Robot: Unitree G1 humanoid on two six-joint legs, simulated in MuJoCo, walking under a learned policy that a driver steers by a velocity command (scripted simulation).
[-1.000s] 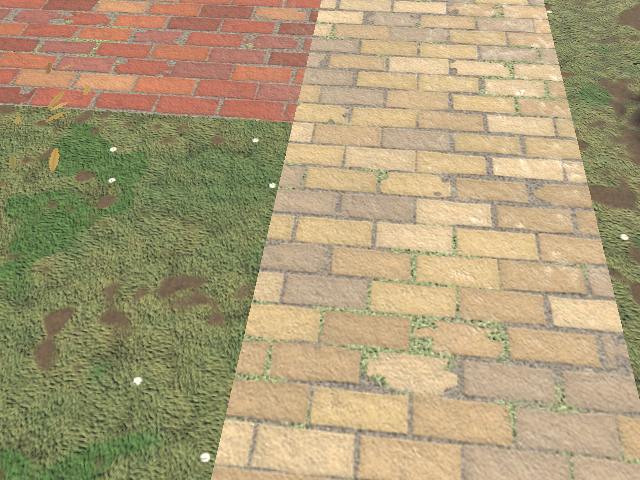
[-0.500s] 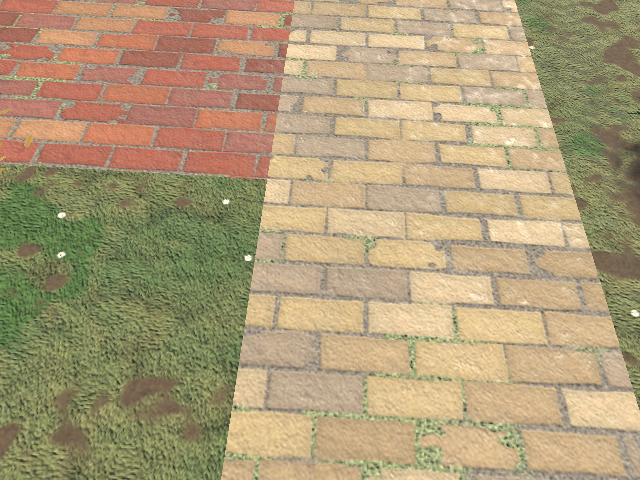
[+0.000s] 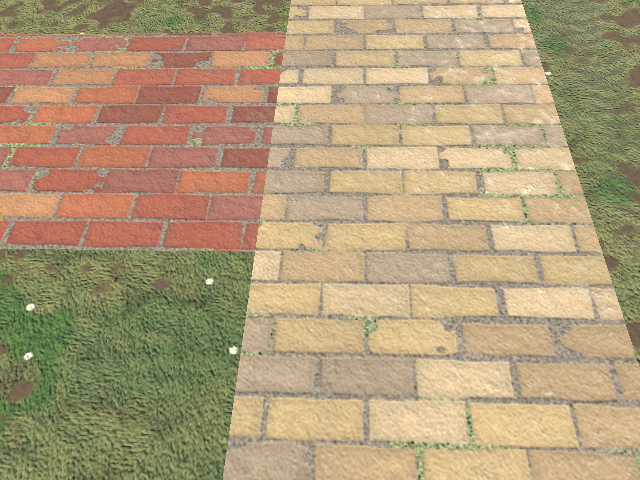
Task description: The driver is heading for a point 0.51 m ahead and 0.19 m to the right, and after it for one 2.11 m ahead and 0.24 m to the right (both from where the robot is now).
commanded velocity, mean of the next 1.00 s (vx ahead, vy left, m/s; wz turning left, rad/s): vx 0.50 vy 0.00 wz -0.47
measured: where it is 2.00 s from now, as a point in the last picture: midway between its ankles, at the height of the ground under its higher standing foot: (470, 266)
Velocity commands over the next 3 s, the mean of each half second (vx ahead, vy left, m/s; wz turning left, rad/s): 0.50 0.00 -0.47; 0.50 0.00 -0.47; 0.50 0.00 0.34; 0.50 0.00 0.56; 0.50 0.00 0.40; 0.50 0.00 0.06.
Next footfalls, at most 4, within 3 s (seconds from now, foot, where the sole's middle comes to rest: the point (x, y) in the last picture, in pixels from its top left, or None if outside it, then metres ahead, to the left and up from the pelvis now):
0.34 left None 0.36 0.13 -0.78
0.86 right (460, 457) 0.52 -0.22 -0.78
1.42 left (420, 304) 0.90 -0.17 -0.78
1.86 right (509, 231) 1.13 -0.43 -0.78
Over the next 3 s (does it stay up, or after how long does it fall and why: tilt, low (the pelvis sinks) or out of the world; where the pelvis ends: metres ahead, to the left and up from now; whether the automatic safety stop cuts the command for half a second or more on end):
stays up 1.58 -0.22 -0.01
